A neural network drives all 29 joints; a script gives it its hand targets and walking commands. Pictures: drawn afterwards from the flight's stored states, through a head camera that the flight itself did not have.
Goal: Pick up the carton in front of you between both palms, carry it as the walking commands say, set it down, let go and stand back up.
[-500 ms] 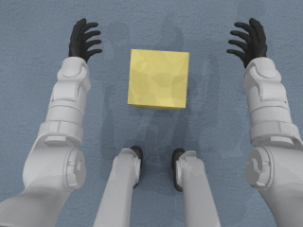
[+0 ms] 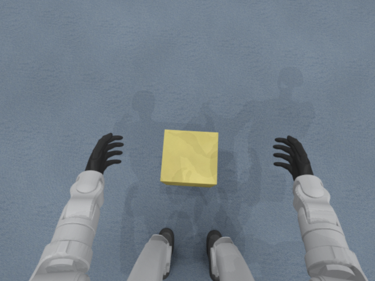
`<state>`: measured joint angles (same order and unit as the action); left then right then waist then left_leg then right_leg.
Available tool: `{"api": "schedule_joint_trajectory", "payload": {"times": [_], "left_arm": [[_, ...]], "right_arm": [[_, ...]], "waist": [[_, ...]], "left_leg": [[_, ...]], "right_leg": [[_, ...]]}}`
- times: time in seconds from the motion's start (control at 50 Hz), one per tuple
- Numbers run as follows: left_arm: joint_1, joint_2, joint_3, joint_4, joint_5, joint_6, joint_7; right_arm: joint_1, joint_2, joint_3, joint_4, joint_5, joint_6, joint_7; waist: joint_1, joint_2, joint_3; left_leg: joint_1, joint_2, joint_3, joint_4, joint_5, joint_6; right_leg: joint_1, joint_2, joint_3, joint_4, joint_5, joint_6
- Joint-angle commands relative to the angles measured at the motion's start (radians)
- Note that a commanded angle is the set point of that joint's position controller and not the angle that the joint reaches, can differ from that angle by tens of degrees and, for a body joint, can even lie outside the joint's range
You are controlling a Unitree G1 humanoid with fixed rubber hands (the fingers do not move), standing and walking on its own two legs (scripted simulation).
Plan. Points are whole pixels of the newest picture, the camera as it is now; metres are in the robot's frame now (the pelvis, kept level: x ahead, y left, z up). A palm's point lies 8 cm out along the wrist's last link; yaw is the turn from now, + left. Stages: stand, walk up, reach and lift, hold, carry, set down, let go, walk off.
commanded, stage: let go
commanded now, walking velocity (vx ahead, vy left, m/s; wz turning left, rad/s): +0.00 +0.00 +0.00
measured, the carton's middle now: (189, 161) +0.43 +0.01 -0.59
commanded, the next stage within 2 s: stand in 0.84 s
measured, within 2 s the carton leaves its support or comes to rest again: neither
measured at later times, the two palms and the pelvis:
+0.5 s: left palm (43, 253) +0.19 +0.24 -0.01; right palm (338, 266) +0.18 -0.23 -0.02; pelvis +0.03 +0.01 +0.06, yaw -1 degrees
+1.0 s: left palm (32, 258) +0.18 +0.27 -0.02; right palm (356, 272) +0.17 -0.26 -0.03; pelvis +0.03 +0.00 +0.05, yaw +0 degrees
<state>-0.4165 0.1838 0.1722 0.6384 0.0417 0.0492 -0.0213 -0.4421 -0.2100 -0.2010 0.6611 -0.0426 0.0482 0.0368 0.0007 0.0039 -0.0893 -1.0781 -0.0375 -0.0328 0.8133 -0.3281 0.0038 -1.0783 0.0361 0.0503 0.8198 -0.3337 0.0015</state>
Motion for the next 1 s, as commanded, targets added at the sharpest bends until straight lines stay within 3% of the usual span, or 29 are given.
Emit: {"api": "schedule_joint_trajectory", "payload": {"times": [0.0,0.04,0.06,0.1,0.12,0.18,0.22,0.26,0.3,0.34,0.36,0.4,0.42,0.48,0.52,0.54,0.58,0.62,0.64,0.68,0.76,0.78,0.8,0.82,0.84,0.86,0.88,0.9,0.98], "left_arm": [[0.049,0.108,-0.009,-0.114,-0.028,-0.051,0.0],[0.121,0.11,-0.035,-0.167,-0.006,-0.054,-0.003],[0.17,0.038,-0.049,-0.132,-0.036,-0.061,-0.002],[0.225,0.068,-0.039,-0.191,-0.028,-0.075,-0.003],[0.336,0.037,-0.107,-0.178,-0.061,-0.08,-0.015],[0.38,0.064,-0.051,-0.223,-0.028,-0.09,0.0],[0.513,0.097,-0.061,-0.206,-0.022,-0.091,-0.016],[0.548,0.082,-0.085,-0.219,-0.044,-0.076,-0.025],[0.547,0.083,-0.123,-0.257,-0.054,-0.083,-0.031],[0.636,0.129,-0.077,-0.278,-0.039,-0.072,-0.024],[0.613,0.146,-0.114,-0.31,-0.035,-0.074,-0.031],[0.633,0.147,-0.073,-0.299,-0.011,-0.036,-0.026],[0.647,0.094,-0.144,-0.302,-0.064,-0.027,-0.034],[0.612,0.124,-0.108,-0.283,-0.053,0.001,-0.058],[0.537,0.141,-0.101,-0.379,-0.034,0.039,-0.067],[0.622,0.138,-0.114,-0.296,-0.041,0.059,-0.063],[0.584,0.136,-0.104,-0.346,-0.038,0.07,-0.061],[0.688,0.078,-0.128,-0.309,-0.035,0.081,-0.044],[0.594,0.11,-0.14,-0.344,-0.053,0.073,-0.048],[0.59,0.169,-0.068,-0.397,-0.001,0.076,-0.057],[0.58,0.095,-0.135,-0.333,-0.042,0.094,-0.061],[0.612,0.144,-0.081,-0.351,-0.009,0.105,-0.067],[0.601,0.099,-0.132,-0.335,-0.028,0.118,-0.063],[0.586,0.155,-0.075,-0.35,0.003,0.112,-0.056],[0.598,0.108,-0.138,-0.387,-0.039,0.161,-0.026],[0.552,0.223,-0.081,-0.211,-0.009,0.076,0.018],[0.596,0.275,-0.065,-0.184,-0.006,0.041,0.046],[0.567,0.244,-0.074,-0.174,0.002,0.015,0.052],[0.575,0.232,-0.081,-0.09,-0.011,-0.019,0.035]], "right_arm": [[0.037,-0.037,0.018,-0.132,0.023,-0.046,-0.003],[0.142,-0.063,0.046,-0.112,0.067,-0.065,-0.008],[0.132,-0.042,0.073,-0.152,0.076,-0.071,-0.003],[0.265,-0.103,0.039,-0.173,0.015,-0.078,0.004],[0.317,-0.045,0.076,-0.141,0.047,-0.077,0.007],[0.387,-0.091,0.075,-0.194,0.045,-0.095,-0.002],[0.5,-0.071,0.092,-0.226,0.052,-0.082,0.001],[0.532,-0.067,0.118,-0.232,0.064,-0.079,0.009],[0.607,-0.082,0.12,-0.271,0.063,-0.079,0.005],[0.661,-0.099,0.144,-0.278,0.09,-0.07,0.015],[0.624,-0.07,0.161,-0.297,0.109,-0.064,0.019],[0.564,-0.101,0.125,-0.347,0.075,-0.044,0.028],[0.655,-0.126,0.117,-0.29,0.062,-0.029,0.026],[0.637,-0.082,0.169,-0.34,0.054,0.011,0.031],[0.603,-0.105,0.095,-0.33,0.035,0.033,0.03],[0.633,-0.109,0.149,-0.356,0.059,0.054,0.029],[0.591,-0.108,0.119,-0.396,0.011,0.059,0.033],[0.635,-0.105,0.118,-0.363,0.032,0.071,0.037],[0.626,-0.058,0.151,-0.381,0.042,0.078,0.048],[0.652,-0.096,0.151,-0.396,0.047,0.088,0.04],[0.644,-0.106,0.121,-0.33,0.015,0.101,0.028],[0.635,-0.108,0.137,-0.361,0.015,0.107,0.029],[0.643,-0.078,0.115,-0.379,0.046,0.108,0.025],[0.651,-0.112,0.107,-0.336,0.015,0.109,0.029],[0.66,-0.136,0.085,-0.325,0.043,0.077,0.01],[0.605,-0.198,0.105,-0.199,0.021,0.033,-0.028],[0.623,-0.154,0.128,-0.18,0.027,0.018,-0.037],[0.602,-0.184,0.114,-0.176,0.004,-0.006,-0.051],[0.6,-0.189,0.126,-0.086,0.008,-0.03,-0.046]], "waist": [[0.0,-0.054,-0.704],[0.007,0.038,-0.621],[0.029,0.014,-0.638],[-0.042,-0.057,-0.636],[0.023,-0.028,-0.548],[-0.011,0.0,-0.495],[-0.01,-0.068,-0.408],[0.019,-0.052,-0.269],[-0.033,-0.017,-0.227],[0.042,0.048,-0.13],[0.001,0.034,-0.051],[0.039,0.053,-0.1],[-0.013,-0.004,-0.003],[0.019,-0.02,0.135],[-0.04,-0.052,0.174],[0.007,0.04,0.212],[0.013,-0.044,0.124],[0.041,0.056,0.146],[0.01,-0.055,0.138],[0.003,0.088,0.111],[-0.011,-0.053,0.221],[0.04,0.016,0.184],[-0.012,0.01,0.176],[0.021,0.049,0.177],[-0.021,-0.058,0.096],[0.014,-0.077,0.149],[0.011,0.009,0.09],[-0.007,-0.059,0.067],[0.027,0.028,0.077]], "left_leg": [[0.381,0.001,0.001,-0.065,0.551,-0.028],[0.534,-0.008,-0.007,-0.077,0.591,-0.019],[0.591,0.009,-0.018,-0.075,0.651,-0.007],[0.666,0.007,-0.01,-0.114,0.603,-0.016],[0.582,0.002,-0.015,-0.157,0.577,-0.023],[0.733,0.014,-0.041,-0.174,0.685,-0.02],[0.684,0.003,-0.007,-0.267,0.433,-0.022],[0.749,-0.002,-0.004,-0.315,0.458,-0.018],[0.851,0.005,-0.009,-0.344,0.455,-0.02],[0.832,0.004,0.006,-0.383,0.396,-0.024],[0.843,0.004,-0.008,-0.413,0.379,-0.001],[0.951,0.012,-0.007,-0.418,0.344,-0.015],[0.942,0.015,0.005,-0.419,0.344,-0.017],[0.867,0.014,0.007,-0.467,0.104,-0.003],[0.948,0.015,0.006,-0.469,0.084,0.006],[0.914,0.018,0.003,-0.455,0.1,-0.003],[0.933,0.014,0.004,-0.44,0.127,0.002],[0.956,0.021,0.004,-0.444,0.261,-0.016],[0.96,0.014,0.014,-0.434,0.222,-0.007],[0.985,0.008,0.02,-0.438,0.237,-0.01],[0.976,0.017,0.007,-0.457,0.176,0.0],[0.957,0.001,0.032,-0.456,0.163,-0.009],[0.986,-0.005,0.024,-0.434,0.16,-0.007],[0.951,0.001,0.033,-0.456,0.185,-0.019],[0.976,-0.011,0.029,-0.405,0.197,-0.016],[0.9,0.065,-0.022,-0.359,0.191,-0.025],[0.894,0.052,-0.023,-0.377,0.152,-0.022],[0.882,0.071,-0.047,-0.373,0.129,-0.012],[0.844,0.075,-0.048,-0.367,0.265,-0.007]], "right_leg": [[0.63,-0.01,0.006,-0.006,0.692,0.018],[0.51,-0.001,0.004,-0.076,0.612,0.011],[0.488,-0.005,-0.002,-0.109,0.567,0.012],[0.635,-0.005,0.009,-0.147,0.644,0.015],[0.666,-0.009,0.011,-0.154,0.574,0.007],[0.65,-0.01,0.03,-0.234,0.601,0.007],[0.849,-0.014,0.025,-0.241,0.561,0.014],[0.794,0.0,0.001,-0.31,0.483,0.019],[0.85,0.007,-0.002,-0.322,0.499,0.015],[0.907,-0.01,0.015,-0.378,0.408,0.006],[0.854,0.001,0.002,-0.387,0.385,0.021],[0.895,-0.001,-0.018,-0.411,0.29,0.007],[0.877,0.012,-0.014,-0.413,0.309,0.009],[0.955,0.015,-0.029,-0.405,0.145,0.025],[0.872,0.004,-0.049,-0.444,0.079,0.024],[0.897,-0.006,-0.011,-0.436,0.107,0.004],[0.939,-0.005,-0.023,-0.427,0.124,0.007],[0.949,0.015,-0.025,-0.417,0.204,-0.007],[0.956,0.024,-0.033,-0.408,0.203,0.018],[1.013,0.005,-0.017,-0.402,0.257,0.014],[0.952,0.01,-0.027,-0.433,0.183,0.008],[1.021,0.003,-0.039,-0.439,0.155,0.01],[0.974,0.009,-0.012,-0.427,0.181,-0.006],[1.036,0.002,-0.028,-0.423,0.223,0.004],[1.022,0.014,-0.014,-0.392,0.256,-0.011],[0.865,-0.063,0.03,-0.392,0.217,0.004],[0.874,-0.077,0.048,-0.396,0.134,0.011],[0.876,-0.075,0.039,-0.379,0.141,0.002],[0.921,-0.096,0.082,-0.385,0.289,-0.013]]}}
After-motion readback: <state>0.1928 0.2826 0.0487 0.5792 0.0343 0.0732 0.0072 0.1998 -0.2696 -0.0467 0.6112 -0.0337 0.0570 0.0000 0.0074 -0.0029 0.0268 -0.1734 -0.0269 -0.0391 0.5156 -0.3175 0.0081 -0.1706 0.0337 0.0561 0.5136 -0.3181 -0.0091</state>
